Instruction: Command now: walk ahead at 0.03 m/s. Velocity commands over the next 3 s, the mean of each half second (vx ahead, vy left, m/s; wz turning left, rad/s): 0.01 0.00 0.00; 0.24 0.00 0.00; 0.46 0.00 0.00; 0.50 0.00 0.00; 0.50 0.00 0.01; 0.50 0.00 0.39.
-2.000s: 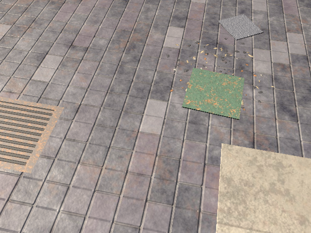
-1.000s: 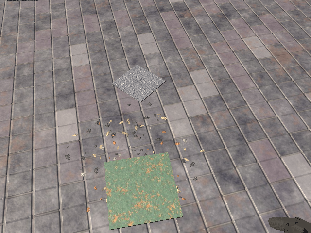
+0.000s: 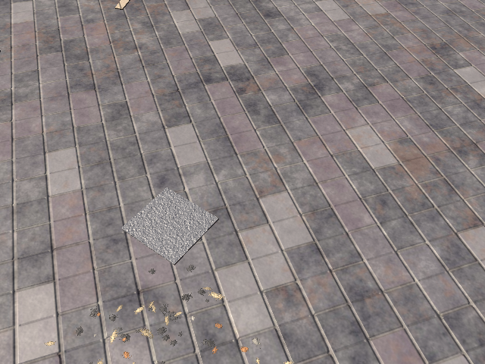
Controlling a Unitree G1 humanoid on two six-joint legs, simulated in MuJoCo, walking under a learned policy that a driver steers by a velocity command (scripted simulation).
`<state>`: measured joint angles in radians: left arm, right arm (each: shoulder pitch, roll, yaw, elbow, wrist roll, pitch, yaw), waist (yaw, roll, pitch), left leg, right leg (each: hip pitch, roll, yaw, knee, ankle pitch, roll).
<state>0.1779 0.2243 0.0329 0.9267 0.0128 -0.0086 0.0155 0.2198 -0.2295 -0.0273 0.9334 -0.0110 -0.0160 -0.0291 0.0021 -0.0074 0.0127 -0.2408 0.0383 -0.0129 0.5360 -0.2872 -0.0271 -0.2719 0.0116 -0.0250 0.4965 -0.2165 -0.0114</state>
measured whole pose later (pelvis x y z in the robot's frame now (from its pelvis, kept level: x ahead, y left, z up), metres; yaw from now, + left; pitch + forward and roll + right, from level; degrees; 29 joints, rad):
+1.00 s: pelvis +0.11 +0.03 +0.00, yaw +0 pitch +1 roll -1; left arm 0.17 0.25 0.06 1.03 -0.04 -0.10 -0.02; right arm 0.47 -0.19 -0.03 1.09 0.01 -0.10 0.00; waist -0.04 -0.01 -0.02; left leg -0.04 0.00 0.02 0.38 -0.37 0.02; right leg -0.56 -0.03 -0.04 1.13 -0.36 -0.06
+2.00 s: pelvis +0.67 +0.05 +0.01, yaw +1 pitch +1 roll +1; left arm 0.20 0.28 0.06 0.96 -0.02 -0.08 0.01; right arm 0.27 -0.23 -0.06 0.94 -0.01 -0.11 0.03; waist -0.02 -0.03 0.02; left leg -0.22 -0.05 0.07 0.34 -0.14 0.07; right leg -0.56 -0.10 0.03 1.10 -0.28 -0.05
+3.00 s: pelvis +1.24 +0.05 -0.01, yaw +15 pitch +2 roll +0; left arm 0.27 0.26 0.05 0.95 -0.02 -0.10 0.01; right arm 0.11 -0.26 -0.08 0.79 0.02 -0.07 0.04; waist 0.01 0.01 0.05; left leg -0.46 -0.07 0.05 0.60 -0.17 0.11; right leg -0.23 -0.03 -0.03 1.16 -0.47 -0.01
